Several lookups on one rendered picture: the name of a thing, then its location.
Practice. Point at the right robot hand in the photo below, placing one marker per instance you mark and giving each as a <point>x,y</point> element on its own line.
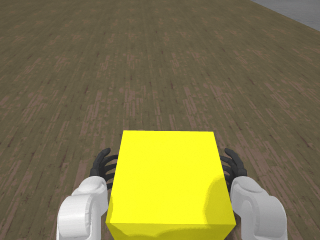
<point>236,168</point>

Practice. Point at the carton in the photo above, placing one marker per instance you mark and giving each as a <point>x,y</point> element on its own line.
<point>169,185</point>

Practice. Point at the robot right forearm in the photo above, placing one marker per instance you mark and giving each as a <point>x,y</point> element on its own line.
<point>263,217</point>

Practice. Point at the robot left forearm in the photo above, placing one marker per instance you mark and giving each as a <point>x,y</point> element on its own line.
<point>79,216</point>

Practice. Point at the left robot hand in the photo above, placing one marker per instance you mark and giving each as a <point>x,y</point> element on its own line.
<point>99,169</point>

